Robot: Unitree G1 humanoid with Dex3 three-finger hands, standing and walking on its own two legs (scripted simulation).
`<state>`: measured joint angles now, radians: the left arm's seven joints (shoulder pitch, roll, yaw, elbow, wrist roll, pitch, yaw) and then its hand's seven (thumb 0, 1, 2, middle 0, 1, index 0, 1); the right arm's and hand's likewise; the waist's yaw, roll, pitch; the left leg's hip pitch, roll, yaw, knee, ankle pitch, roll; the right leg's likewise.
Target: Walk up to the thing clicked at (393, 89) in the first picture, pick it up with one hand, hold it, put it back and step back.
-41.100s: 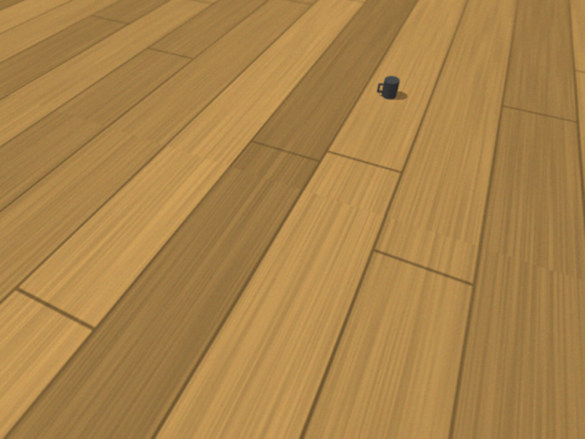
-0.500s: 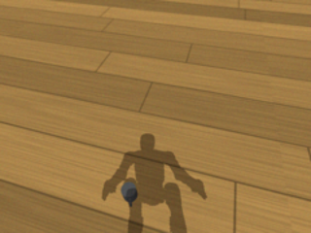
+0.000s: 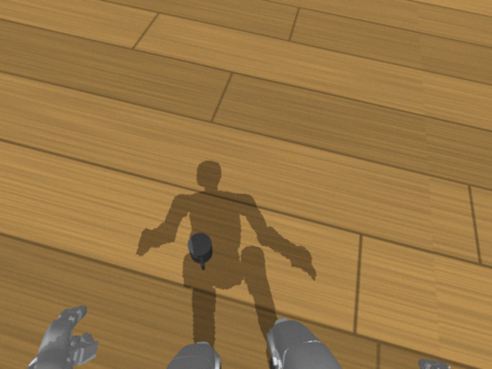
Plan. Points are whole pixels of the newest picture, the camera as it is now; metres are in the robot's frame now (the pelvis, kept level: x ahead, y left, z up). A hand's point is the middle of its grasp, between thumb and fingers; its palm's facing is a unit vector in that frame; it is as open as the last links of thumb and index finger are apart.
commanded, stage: step back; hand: left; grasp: from above
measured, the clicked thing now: (201, 252) +0.49 +0.13 -0.71
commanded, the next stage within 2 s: none
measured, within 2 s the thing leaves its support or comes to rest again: neither
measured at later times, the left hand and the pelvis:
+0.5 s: hand out of the picture +0.02 +0.25 -0.13, palm faces -0.06 -0.91 -0.40, open 7.4 cm; pelvis -0.10 +0.00 +0.01, yaw -4 degrees
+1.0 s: hand out of the picture -0.16 +0.28 -0.15, palm faces -0.08 -0.92 -0.38, open 7.4 cm; pelvis -0.26 +0.01 +0.00, yaw -5 degrees
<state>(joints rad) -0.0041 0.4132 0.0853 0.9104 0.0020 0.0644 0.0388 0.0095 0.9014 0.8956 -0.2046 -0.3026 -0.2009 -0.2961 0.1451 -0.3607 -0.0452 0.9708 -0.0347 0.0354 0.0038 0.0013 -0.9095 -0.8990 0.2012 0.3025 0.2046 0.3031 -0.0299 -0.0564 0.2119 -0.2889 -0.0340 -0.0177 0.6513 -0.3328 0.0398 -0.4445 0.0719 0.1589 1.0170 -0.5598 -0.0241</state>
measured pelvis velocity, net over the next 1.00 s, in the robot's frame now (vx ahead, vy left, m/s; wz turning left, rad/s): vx -0.26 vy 0.01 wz -0.09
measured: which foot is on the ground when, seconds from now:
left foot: down 0.00-0.34, up 0.36-0.66, down 0.68-1.00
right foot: up 0.00-0.30, down 0.32-0.70, up 0.72-1.00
